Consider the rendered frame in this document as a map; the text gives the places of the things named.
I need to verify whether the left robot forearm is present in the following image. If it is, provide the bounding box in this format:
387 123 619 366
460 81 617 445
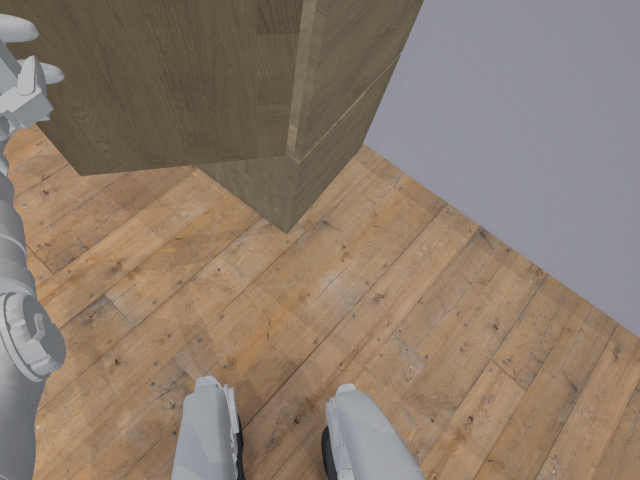
0 151 37 299

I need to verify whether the left robot upper arm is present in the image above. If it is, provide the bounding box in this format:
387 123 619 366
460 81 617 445
0 292 66 480

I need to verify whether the left robot thigh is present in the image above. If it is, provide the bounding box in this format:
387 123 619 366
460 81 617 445
171 384 239 480

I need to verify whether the right robot shin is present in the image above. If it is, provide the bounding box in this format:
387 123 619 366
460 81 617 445
330 384 371 480

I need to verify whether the handle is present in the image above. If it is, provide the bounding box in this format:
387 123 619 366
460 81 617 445
0 39 50 121

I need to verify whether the cupboard door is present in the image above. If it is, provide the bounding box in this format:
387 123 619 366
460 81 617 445
0 0 303 176

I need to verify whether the robot left hand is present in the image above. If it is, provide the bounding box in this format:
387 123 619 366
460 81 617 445
0 14 65 153

